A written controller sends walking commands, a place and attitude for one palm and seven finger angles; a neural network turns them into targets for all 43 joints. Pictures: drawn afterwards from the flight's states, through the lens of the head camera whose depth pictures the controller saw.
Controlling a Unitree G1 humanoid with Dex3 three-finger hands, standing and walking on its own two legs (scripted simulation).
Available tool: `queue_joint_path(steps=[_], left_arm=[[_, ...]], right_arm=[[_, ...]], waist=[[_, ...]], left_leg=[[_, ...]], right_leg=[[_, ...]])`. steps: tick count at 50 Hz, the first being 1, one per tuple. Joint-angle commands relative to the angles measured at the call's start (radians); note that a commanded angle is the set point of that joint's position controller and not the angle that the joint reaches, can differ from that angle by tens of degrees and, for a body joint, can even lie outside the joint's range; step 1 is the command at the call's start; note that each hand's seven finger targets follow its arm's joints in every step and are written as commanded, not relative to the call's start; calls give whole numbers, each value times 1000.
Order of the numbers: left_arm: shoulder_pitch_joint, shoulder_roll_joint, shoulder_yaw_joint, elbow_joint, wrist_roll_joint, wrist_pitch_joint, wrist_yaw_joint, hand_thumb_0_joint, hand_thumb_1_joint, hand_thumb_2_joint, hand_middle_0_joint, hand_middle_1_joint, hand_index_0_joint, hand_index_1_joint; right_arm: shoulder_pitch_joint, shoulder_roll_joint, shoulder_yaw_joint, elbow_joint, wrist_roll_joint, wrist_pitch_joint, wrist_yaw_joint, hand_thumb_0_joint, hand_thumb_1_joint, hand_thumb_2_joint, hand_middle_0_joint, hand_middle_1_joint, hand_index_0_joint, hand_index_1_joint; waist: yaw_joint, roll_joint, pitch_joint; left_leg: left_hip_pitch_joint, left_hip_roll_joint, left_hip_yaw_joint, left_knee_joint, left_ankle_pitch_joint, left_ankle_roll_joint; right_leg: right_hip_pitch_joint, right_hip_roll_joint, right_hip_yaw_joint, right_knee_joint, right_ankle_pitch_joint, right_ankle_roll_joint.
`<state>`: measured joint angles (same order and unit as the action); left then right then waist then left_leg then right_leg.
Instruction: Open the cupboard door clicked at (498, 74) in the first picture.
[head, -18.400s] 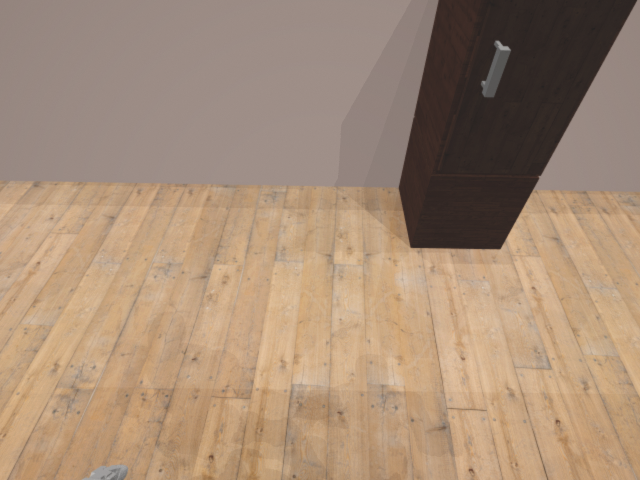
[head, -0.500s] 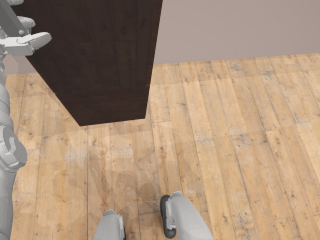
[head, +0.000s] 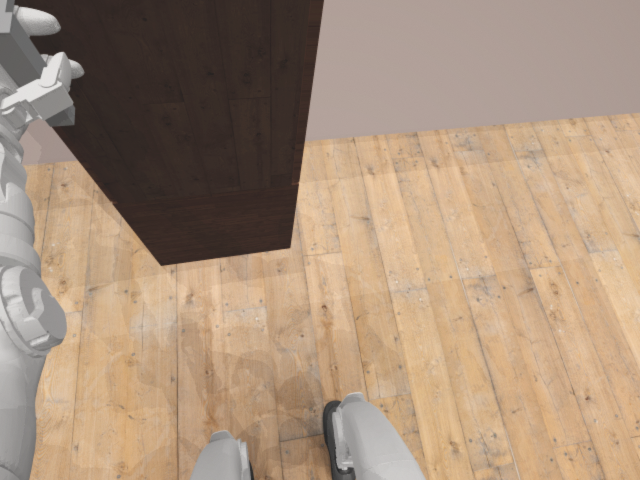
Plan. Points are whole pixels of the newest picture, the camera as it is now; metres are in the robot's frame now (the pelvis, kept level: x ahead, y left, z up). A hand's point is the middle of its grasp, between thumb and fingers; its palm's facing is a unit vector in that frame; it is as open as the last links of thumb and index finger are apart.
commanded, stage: pull the door open along its arc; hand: left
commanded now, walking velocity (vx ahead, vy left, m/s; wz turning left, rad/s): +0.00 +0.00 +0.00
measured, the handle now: (35, 59) +0.59 +0.24 +0.09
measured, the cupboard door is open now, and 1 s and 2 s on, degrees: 0 52 50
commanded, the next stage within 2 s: open thumb and fingers to let go in 0.92 s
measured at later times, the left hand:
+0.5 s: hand (87, 156) +0.46 +0.18 +0.09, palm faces +0.14 -0.99 +0.05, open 6.1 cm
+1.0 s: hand (243, 265) +0.33 +0.04 +0.10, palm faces +0.35 -0.94 -0.02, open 6.6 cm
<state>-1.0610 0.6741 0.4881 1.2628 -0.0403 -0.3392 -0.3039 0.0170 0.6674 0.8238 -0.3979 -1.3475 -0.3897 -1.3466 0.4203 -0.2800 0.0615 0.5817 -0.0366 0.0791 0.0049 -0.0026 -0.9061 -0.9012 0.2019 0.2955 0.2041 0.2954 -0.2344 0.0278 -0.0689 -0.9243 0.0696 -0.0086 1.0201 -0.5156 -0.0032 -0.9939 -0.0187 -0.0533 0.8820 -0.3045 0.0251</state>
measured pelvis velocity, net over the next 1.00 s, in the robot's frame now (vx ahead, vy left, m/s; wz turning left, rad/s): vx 0.03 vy -0.03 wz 0.05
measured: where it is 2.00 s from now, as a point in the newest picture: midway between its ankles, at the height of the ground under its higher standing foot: outside the picture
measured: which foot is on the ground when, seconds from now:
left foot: down 0.00-1.00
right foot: down 0.00-1.00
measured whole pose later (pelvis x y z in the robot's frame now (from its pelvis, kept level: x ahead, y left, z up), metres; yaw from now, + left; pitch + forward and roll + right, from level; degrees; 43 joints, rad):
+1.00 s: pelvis +0.03 -0.03 +0.03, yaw +3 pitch +9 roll +0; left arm 0.07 -0.09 -0.26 0.10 0.09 -0.17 0.58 0.01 0.63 0.69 -0.31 -1.29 -0.32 -1.33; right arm 0.15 -0.16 0.01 0.55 -0.07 0.04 0.03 0.00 -0.91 -0.90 0.20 0.30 0.20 0.30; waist -0.02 0.04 -0.10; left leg -0.46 0.05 -0.01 0.78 -0.48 -0.05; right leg -0.58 -0.04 -0.07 0.80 -0.37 -0.01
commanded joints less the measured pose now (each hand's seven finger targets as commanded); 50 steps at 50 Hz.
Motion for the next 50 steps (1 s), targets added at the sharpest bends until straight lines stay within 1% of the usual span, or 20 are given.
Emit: queue_joint_path(steps=[1,10,12,15,17,20,21,22,23,25,27,29,30,32,35,37,40,41,45,50], left_arm=[[-325,267,21,-228,-20,-64,-4,0,900,900,-400,-1350,-400,-1350],[-14,189,41,-449,-86,-60,-7,0,900,900,-400,-1350,-400,-1350],[99,126,22,-474,-111,-48,0,0,900,900,-400,-1350,-400,-1350],[210,59,-6,-579,-138,-43,12,0,900,900,-400,-1350,-400,-1350],[277,0,-36,-616,-153,-36,24,0,900,900,-400,-1350,-400,-1350],[412,-87,-87,-741,-170,-38,44,0,900,900,-400,-1350,-400,-1350],[414,-126,34,-833,-226,-37,196,0,900,900,-400,-1350,-400,-1350],[475,-249,-70,-842,-206,-28,274,0,900,900,-400,-1350,-400,-1350],[500,-309,-98,-882,-189,-28,342,0,900,900,-400,-1350,-400,-1350],[568,-376,-147,-960,-132,-34,470,0,900,900,-400,-1350,-400,-1350],[601,-465,-219,-1028,-65,-24,586,0,900,900,-400,-1350,-400,-1350],[629,-529,-269,-1072,-3,-8,694,0,900,900,-400,-1350,-400,-1350],[638,-576,-328,-1103,30,-3,732,0,900,900,-400,-1350,-400,-1350],[668,-663,-412,-1150,73,9,795,0,900,900,-400,-1350,-400,-1350],[738,-697,-477,-1202,115,25,834,0,900,900,-400,-1350,-400,-1350],[755,-755,-550,-1246,144,30,847,0,900,900,-400,-1350,-400,-1350],[848,-805,-618,-1305,166,44,865,0,900,900,-400,-1350,-400,-1350],[901,-821,-633,-1333,169,50,874,0,900,900,-400,-1350,-400,-1350],[1109,-890,-723,-1432,170,90,886,0,900,900,-400,-1350,-400,-1350],[895,-900,-722,-1378,187,132,943,0,900,900,-400,-1350,-400,-1350]], right_arm=[[220,-184,-71,-37,-3,0,-8,0,-900,-900,200,300,200,300],[174,-173,-94,-102,17,16,7,0,-900,-900,200,300,200,300],[153,-165,-98,-117,25,15,14,0,-900,-900,200,300,200,300],[120,-157,-106,-138,33,10,17,0,-900,-900,200,300,200,300],[105,-150,-109,-138,37,3,21,0,-900,-900,200,300,200,300],[68,-137,-114,-160,42,-14,25,0,-900,-900,200,300,200,300],[20,-104,-117,-172,43,-31,31,0,-900,-900,200,300,200,300],[9,-101,-117,-159,38,-43,41,0,-900,-900,200,300,200,300],[4,-96,-120,-149,36,-55,50,0,-900,-900,200,300,200,300],[-16,-92,-125,-143,23,-68,59,0,-900,-900,200,300,200,300],[-45,-77,-126,-139,10,-73,67,0,-900,-900,200,300,200,300],[-77,-66,-128,-135,-4,-74,67,0,-900,-900,200,300,200,300],[-89,-63,-129,-138,-8,-75,62,0,-900,-900,200,300,200,300],[-127,-45,-126,-138,-16,-79,54,0,-900,-900,200,300,200,300],[-172,-35,-121,-144,-23,-71,31,0,-900,-900,200,300,200,300],[-208,-17,-115,-147,-30,-71,20,0,-900,-900,200,300,200,300],[-249,-3,-109,-162,-33,-72,12,0,-900,-900,200,300,200,300],[-262,6,-107,-168,-37,-74,12,0,-900,-900,200,300,200,300],[-304,27,-98,-186,-28,-76,23,0,-900,-900,200,300,200,300],[-344,29,-85,-142,-37,-82,11,0,-900,-900,200,300,200,300]], waist=[[25,161,-535],[112,133,-582],[126,69,-530],[150,82,-522],[154,39,-486],[185,37,-498],[252,33,-476],[218,58,-445],[214,23,-419],[211,-25,-416],[216,20,-426],[221,-10,-417],[210,-55,-414],[214,-21,-397],[216,-112,-369],[221,-76,-340],[231,-99,-320],[245,-76,-317],[254,-107,-307],[222,-85,-244]], left_leg=[[228,-46,-11,-126,462,20],[286,-44,6,-164,614,18],[249,-45,16,-187,583,21],[259,-51,31,-211,595,23],[252,-50,35,-225,586,22],[259,-52,42,-247,625,24],[260,-60,40,-248,614,1],[283,-58,43,-253,605,-7],[287,-56,41,-257,604,-13],[299,-56,41,-261,597,-12],[340,-58,46,-264,610,-19],[355,-58,45,-276,587,-21],[366,-56,42,-280,574,-17],[389,-60,49,-292,549,-18],[390,-60,47,-312,491,-13],[406,-62,49,-319,474,-12],[419,-66,46,-321,454,-9],[423,-68,51,-323,459,-10],[433,-72,43,-316,470,-13],[405,-84,25,-281,393,-12]], right_leg=[[408,59,11,-36,325,-44],[531,61,14,-38,462,-52],[568,59,14,-51,471,-48],[609,51,21,-59,496,-51],[618,46,19,-66,497,-47],[675,34,26,-66,540,-56],[663,43,1,-84,515,-52],[630,42,-4,-85,482,-48],[612,42,-18,-91,466,-47],[631,40,-21,-97,461,-49],[632,32,-22,-95,454,-52],[649,28,-25,-100,437,-55],[659,27,-25,-110,431,-55],[667,19,-22,-117,422,-56],[709,12,-13,-141,407,-56],[700,5,-12,-144,388,-56],[715,1,-11,-157,371,-58],[724,0,-12,-156,377,-59],[770,-1,-15,-164,421,-63],[676,-9,-2,-171,329,-56]])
